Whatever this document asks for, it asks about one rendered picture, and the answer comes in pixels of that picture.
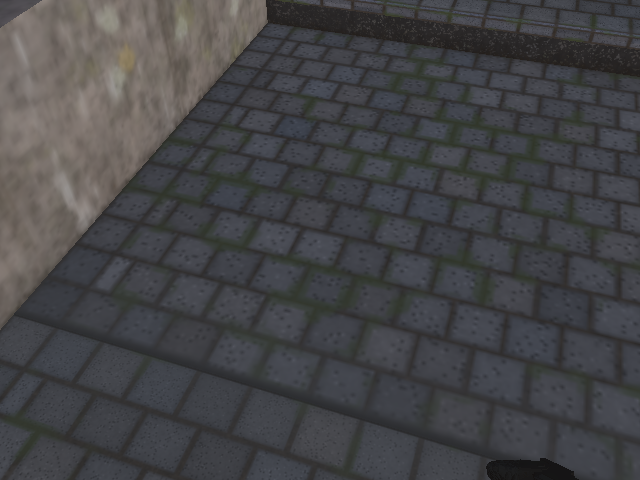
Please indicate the right robot hand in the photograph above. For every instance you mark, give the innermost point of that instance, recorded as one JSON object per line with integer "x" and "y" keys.
{"x": 528, "y": 470}

